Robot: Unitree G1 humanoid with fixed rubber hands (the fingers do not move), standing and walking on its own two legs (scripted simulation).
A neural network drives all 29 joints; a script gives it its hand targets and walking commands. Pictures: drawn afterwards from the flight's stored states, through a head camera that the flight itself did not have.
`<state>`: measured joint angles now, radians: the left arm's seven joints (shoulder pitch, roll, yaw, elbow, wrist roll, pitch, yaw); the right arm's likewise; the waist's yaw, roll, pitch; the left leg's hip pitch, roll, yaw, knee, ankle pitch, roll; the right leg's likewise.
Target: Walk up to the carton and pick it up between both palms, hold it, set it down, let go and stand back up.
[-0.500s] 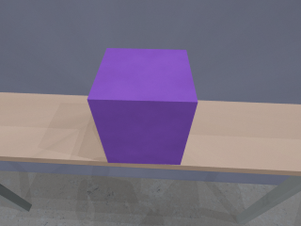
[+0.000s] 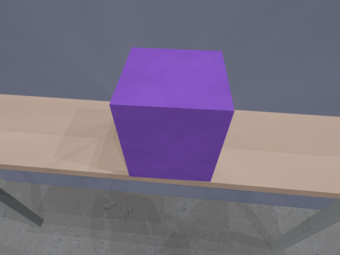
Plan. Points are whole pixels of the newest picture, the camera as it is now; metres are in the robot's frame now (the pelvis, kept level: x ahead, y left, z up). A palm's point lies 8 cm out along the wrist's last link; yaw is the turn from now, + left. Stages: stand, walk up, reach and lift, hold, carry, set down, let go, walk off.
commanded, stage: walk up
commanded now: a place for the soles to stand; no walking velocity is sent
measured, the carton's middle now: (172, 117) +0.42 +0.02 +0.11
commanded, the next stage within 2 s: reach and lift in 0.70 s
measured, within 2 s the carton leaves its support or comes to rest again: neither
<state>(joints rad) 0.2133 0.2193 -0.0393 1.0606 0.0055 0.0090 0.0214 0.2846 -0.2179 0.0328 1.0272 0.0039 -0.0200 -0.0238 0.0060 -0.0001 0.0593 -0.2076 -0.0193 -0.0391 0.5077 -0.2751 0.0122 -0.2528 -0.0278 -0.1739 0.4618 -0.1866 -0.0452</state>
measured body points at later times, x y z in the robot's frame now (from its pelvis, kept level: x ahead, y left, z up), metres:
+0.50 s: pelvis -0.01 +0.01 +0.00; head +0.00 +0.02 +0.45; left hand +0.02 +0.27 -0.15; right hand +0.04 -0.24 -0.14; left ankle +0.00 +0.11 -0.74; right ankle +0.04 -0.09 -0.74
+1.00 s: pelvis -0.02 -0.01 -0.03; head +0.00 +0.01 +0.42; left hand +0.16 +0.26 -0.11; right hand +0.20 -0.22 -0.12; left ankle +0.00 +0.12 -0.74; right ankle +0.04 -0.09 -0.74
